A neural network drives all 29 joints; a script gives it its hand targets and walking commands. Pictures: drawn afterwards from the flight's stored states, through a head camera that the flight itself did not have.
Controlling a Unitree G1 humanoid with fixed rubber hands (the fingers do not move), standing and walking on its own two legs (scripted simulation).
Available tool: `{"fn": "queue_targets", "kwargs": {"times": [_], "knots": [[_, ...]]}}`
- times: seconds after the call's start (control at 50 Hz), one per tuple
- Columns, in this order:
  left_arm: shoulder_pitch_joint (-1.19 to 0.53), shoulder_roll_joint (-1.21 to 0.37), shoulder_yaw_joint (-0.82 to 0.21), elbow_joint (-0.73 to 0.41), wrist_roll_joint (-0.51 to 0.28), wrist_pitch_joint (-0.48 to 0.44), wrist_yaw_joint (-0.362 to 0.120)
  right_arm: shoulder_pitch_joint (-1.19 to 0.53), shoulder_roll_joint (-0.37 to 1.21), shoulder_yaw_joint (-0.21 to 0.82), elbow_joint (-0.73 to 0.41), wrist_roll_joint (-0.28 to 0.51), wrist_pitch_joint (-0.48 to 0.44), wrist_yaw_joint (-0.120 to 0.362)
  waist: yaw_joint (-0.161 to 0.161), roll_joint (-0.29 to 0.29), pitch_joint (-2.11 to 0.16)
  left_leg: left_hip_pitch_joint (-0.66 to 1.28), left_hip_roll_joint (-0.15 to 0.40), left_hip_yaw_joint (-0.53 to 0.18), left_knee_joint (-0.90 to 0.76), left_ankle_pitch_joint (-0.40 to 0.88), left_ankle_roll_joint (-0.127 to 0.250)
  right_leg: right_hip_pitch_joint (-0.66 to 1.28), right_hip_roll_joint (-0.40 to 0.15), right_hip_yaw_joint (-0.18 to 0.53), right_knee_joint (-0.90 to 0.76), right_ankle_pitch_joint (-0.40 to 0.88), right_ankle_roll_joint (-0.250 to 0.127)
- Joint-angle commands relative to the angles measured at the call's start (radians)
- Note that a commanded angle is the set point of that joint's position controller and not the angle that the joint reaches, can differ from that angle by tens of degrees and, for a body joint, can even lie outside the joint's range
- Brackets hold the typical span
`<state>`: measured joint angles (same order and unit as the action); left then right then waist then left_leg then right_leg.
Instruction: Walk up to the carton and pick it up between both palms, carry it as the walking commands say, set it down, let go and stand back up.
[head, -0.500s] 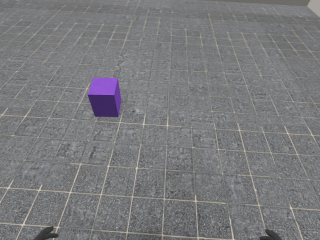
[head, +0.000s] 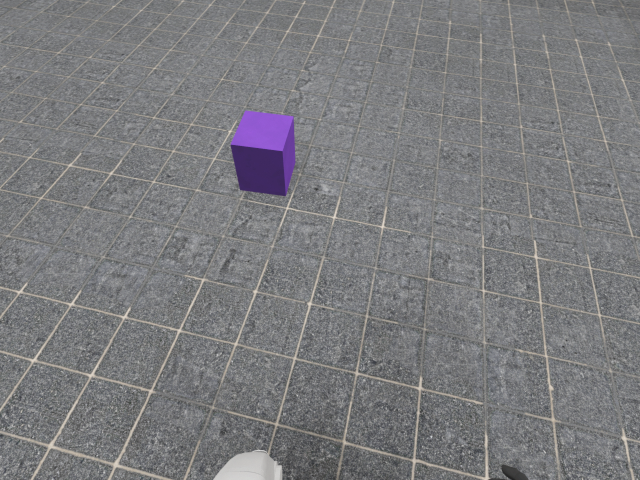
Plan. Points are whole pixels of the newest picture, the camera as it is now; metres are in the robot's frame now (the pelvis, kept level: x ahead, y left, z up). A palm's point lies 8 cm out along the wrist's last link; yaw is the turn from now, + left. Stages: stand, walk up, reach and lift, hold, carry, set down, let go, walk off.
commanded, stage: walk up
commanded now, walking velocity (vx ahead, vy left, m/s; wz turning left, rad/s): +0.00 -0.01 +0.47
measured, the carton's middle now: (266, 154) +1.32 +0.25 -0.65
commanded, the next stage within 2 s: none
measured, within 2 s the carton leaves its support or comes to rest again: neither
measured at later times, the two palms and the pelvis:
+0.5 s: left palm out of the picture +0.11 +0.29 -0.11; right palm (503, 469) +0.15 -0.24 -0.13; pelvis +0.06 +0.02 +0.00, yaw +15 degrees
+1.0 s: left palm out of the picture +0.10 +0.35 -0.14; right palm (325, 268) +0.46 +0.00 -0.14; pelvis +0.24 +0.15 -0.01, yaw +30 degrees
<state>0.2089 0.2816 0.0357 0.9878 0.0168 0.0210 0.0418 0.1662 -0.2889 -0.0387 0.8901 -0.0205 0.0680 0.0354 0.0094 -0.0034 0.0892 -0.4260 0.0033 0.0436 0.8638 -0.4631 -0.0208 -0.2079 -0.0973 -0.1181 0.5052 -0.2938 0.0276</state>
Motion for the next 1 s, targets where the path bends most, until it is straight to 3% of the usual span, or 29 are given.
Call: {"fn": "queue_targets", "kwargs": {"times": [0.0, 0.06, 0.08, 0.1, 0.12, 0.16, 0.18, 0.22, 0.24, 0.26, 0.32, 0.36, 0.4, 0.42, 0.44, 0.46, 0.48, 0.5, 0.54, 0.6, 0.64, 0.74, 0.82, 0.84, 0.86, 0.88, 0.9, 0.94, 0.98], "knots": [[-0.036, 0.171, 0.047, -0.074, 0.012, -0.013, -0.004, 0.021, -0.067, -0.007, -0.065, 0.008, -0.006, 0.004, -0.021, -0.218, -0.113, 0.083, 0.030, 0.027, -0.139, 0.033, 0.008, 0.038, -0.213, 0.108, -0.112, 0.455, -0.118], [-0.015, 0.150, 0.050, -0.066, 0.011, -0.005, -0.015, 0.143, -0.068, -0.018, -0.013, 0.012, -0.027, -0.008, -0.066, -0.141, -0.146, 0.310, -0.001, 0.074, -0.401, 0.196, 0.041, -0.040, -0.163, 0.032, 0.067, 0.300, -0.078], [0.002, 0.098, 0.033, -0.078, 0.015, -0.004, -0.018, 0.193, -0.132, -0.037, 0.007, 0.005, -0.039, -0.016, -0.086, 0.059, -0.143, 0.414, 0.125, -0.105, -0.469, 0.338, 0.087, -0.201, -0.076, -0.027, 0.264, 0.013, -0.048], [-0.039, 0.052, 0.016, -0.133, 0.011, -0.004, -0.018, 0.241, -0.257, -0.066, -0.008, -0.009, -0.047, -0.021, -0.120, 0.332, -0.174, 0.425, 0.417, -0.559, -0.594, 0.321, 0.207, -0.397, 0.040, 0.010, 0.491, -0.381, -0.003], [-0.064, 0.093, 0.029, -0.125, 0.012, 0.009, -0.012, 0.262, -0.256, -0.064, 0.004, -0.011, -0.048, -0.030, -0.121, 0.253, -0.153, 0.337, 0.418, -0.591, -0.635, 0.223, 0.241, -0.409, 0.023, 0.149, 0.614, -0.321, -0.013], [-0.075, 0.084, 0.021, -0.119, 0.008, -0.006, -0.027, 0.112, -0.164, -0.047, -0.009, -0.006, -0.054, -0.039, -0.057, 0.146, -0.059, 0.221, 0.305, -0.440, -0.659, -0.029, 0.205, -0.396, -0.003, 0.180, 0.629, -0.185, -0.020], [-0.067, 0.086, 0.021, -0.110, 0.005, -0.014, -0.037, 0.057, -0.136, -0.042, -0.026, -0.006, -0.057, -0.040, -0.035, 0.129, -0.043, 0.187, 0.241, -0.384, -0.662, -0.049, 0.180, -0.362, 0.006, 0.165, 0.606, -0.114, -0.017], [-0.042, 0.065, 0.016, -0.099, -0.001, -0.008, -0.033, 0.033, -0.110, -0.034, -0.038, -0.008, -0.067, -0.041, -0.011, 0.137, -0.032, 0.174, 0.192, -0.278, -0.599, 0.404, 0.160, -0.308, 0.033, 0.148, 0.528, -0.095, 0.003], [-0.028, 0.049, 0.008, -0.097, -0.004, -0.005, -0.031, 0.066, -0.104, -0.034, -0.030, -0.008, -0.075, -0.040, -0.014, 0.132, -0.073, 0.211, 0.179, -0.245, -0.571, 0.539, 0.160, -0.284, 0.042, 0.138, 0.478, -0.096, 0.013], [-0.038, 0.045, 0.003, -0.100, -0.006, -0.005, -0.031, 0.109, -0.108, -0.037, -0.018, -0.009, -0.080, -0.041, -0.029, 0.133, -0.106, 0.248, 0.178, -0.255, -0.573, 0.513, 0.168, -0.277, 0.050, 0.128, 0.429, -0.098, 0.018], [-0.112, 0.052, -0.003, -0.135, -0.005, -0.008, -0.041, 0.147, -0.131, -0.049, -0.010, -0.015, -0.075, -0.034, -0.065, 0.142, -0.089, 0.210, 0.186, -0.358, -0.655, 0.011, 0.202, -0.258, 0.053, 0.114, 0.303, -0.101, 0.012], [-0.112, 0.051, -0.002, -0.151, -0.008, -0.019, -0.055, 0.117, -0.150, -0.055, -0.021, -0.011, -0.073, -0.025, -0.057, 0.160, -0.064, 0.120, 0.205, -0.427, -0.712, -0.158, 0.210, -0.193, 0.062, 0.090, 0.226, -0.121, 0.006], [-0.034, 0.043, -0.005, -0.137, -0.017, -0.036, -0.055, 0.057, -0.160, -0.057, -0.034, -0.007, -0.076, -0.018, -0.010, 0.149, -0.062, 0.003, 0.191, -0.427, -0.703, -0.156, 0.187, -0.025, 0.064, 0.088, 0.094, -0.113, -0.015], [0.067, 0.048, -0.003, -0.106, -0.019, -0.047, -0.047, -0.001, -0.156, -0.054, -0.044, -0.005, -0.078, -0.013, 0.054, 0.122, -0.074, -0.116, 0.148, -0.374, -0.643, -0.128, 0.146, 0.173, 0.060, 0.076, -0.032, -0.053, -0.040], [0.206, 0.067, 0.004, -0.052, -0.015, -0.060, -0.032, -0.043, -0.120, -0.040, -0.057, -0.004, -0.084, -0.008, 0.123, 0.061, -0.095, -0.247, 0.053, -0.286, -0.534, -0.088, 0.081, 0.405, 0.028, 0.069, -0.196, -0.017, -0.068], [0.309, 0.119, 0.015, -0.008, -0.003, -0.074, -0.017, -0.025, -0.033, -0.015, -0.074, -0.007, -0.099, -0.010, 0.150, -0.185, -0.142, -0.334, 0.001, -0.210, -0.229, -0.112, 0.089, 0.514, -0.202, 0.296, -0.293, -0.141, -0.092], [0.269, 0.215, 0.037, -0.031, 0.006, -0.078, -0.013, -0.021, 0.019, 0.004, -0.123, -0.016, -0.106, -0.010, 0.127, -0.324, -0.124, -0.444, -0.007, -0.095, 0.046, -0.039, 0.064, 0.415, -0.461, 0.657, -0.419, -0.467, -0.167], [0.216, 0.212, 0.032, -0.039, 0.006, -0.082, -0.021, -0.053, -0.016, -0.010, -0.108, -0.028, -0.108, -0.007, 0.098, -0.190, -0.060, -0.454, 0.055, -0.109, 0.147, 0.033, 0.059, 0.292, -0.457, 0.666, -0.446, -0.505, -0.196], [0.135, 0.088, 0.002, -0.036, 0.004, -0.108, -0.038, 0.001, -0.008, -0.027, -0.066, -0.028, -0.108, 0.010, 0.028, -0.074, -0.003, -0.369, 0.088, -0.108, 0.202, 0.200, 0.044, 0.207, -0.305, 0.406, -0.401, -0.255, -0.150], [0.184, 0.025, -0.013, 0.000, -0.007, -0.126, -0.039, -0.010, 0.019, -0.023, -0.067, -0.024, -0.082, 0.039, 0.014, -0.112, 0.014, -0.306, 0.087, -0.033, 0.216, 0.312, 0.021, 0.200, -0.210, 0.154, -0.365, 0.086, -0.104], [0.247, 0.012, -0.019, 0.024, -0.007, -0.127, -0.039, -0.076, 0.029, -0.017, -0.090, -0.017, -0.072, 0.044, 0.026, -0.137, 0.037, -0.302, 0.081, 0.000, 0.157, 0.321, 0.018, 0.217, -0.202, 0.081, -0.332, 0.293, -0.094], [0.314, 0.018, -0.008, 0.041, -0.005, -0.114, -0.037, -0.256, 0.063, 0.012, -0.130, -0.004, -0.068, 0.050, 0.061, -0.196, 0.075, -0.154, 0.043, 0.107, -0.121, 0.333, 0.053, 0.206, -0.185, -0.058, -0.306, 0.564, -0.085], [0.318, 0.072, 0.015, 0.040, -0.024, -0.101, -0.025, -0.102, 0.012, -0.001, -0.070, -0.023, -0.075, 0.036, -0.032, -0.176, -0.078, 0.168, -0.042, 0.178, -0.242, 0.238, 0.117, 0.208, -0.185, -0.126, -0.014, 0.977, -0.086], [0.292, 0.102, 0.026, 0.027, -0.034, -0.099, -0.024, 0.021, -0.032, -0.011, -0.029, -0.032, -0.077, 0.027, -0.088, -0.147, -0.160, 0.352, -0.048, 0.139, -0.316, 0.264, 0.140, 0.140, -0.162, -0.106, 0.165, 0.927, -0.072], [0.250, 0.101, 0.029, -0.010, -0.036, -0.102, -0.024, 0.164, -0.110, -0.033, 0.018, -0.047, -0.083, 0.014, -0.151, -0.057, -0.236, 0.592, 0.061, -0.028, -0.323, 0.280, 0.178, -0.065, -0.135, -0.051, 0.417, 0.547, -0.059], [0.253, 0.020, 0.017, -0.085, -0.043, -0.109, -0.033, 0.289, -0.234, -0.058, 0.008, -0.050, -0.086, -0.005, -0.183, 0.227, -0.355, 0.827, 0.424, -0.511, -0.407, 0.358, 0.280, -0.361, 0.010, -0.010, 0.756, -0.182, -0.025], [0.170, 0.042, 0.038, -0.105, -0.034, -0.107, -0.031, 0.322, -0.240, -0.051, 0.030, -0.023, -0.092, -0.016, -0.182, 0.119, -0.335, 0.753, 0.486, -0.670, -0.518, 0.410, 0.287, -0.453, 0.005, 0.138, 0.867, -0.195, -0.042], [0.114, 0.026, 0.037, -0.126, -0.018, -0.106, -0.035, 0.169, -0.134, -0.029, 0.028, -0.013, -0.111, -0.022, -0.093, 0.038, -0.151, 0.520, 0.354, -0.488, -0.534, 0.500, 0.254, -0.479, -0.037, 0.182, 0.828, -0.061, -0.049], [0.185, -0.014, 0.029, -0.089, -0.003, -0.081, -0.043, 0.070, -0.053, -0.006, 0.015, -0.012, -0.129, -0.028, -0.009, 0.047, -0.112, 0.330, 0.283, -0.323, -0.564, 0.496, 0.196, -0.375, -0.046, 0.175, 0.701, -0.029, -0.038]]}}
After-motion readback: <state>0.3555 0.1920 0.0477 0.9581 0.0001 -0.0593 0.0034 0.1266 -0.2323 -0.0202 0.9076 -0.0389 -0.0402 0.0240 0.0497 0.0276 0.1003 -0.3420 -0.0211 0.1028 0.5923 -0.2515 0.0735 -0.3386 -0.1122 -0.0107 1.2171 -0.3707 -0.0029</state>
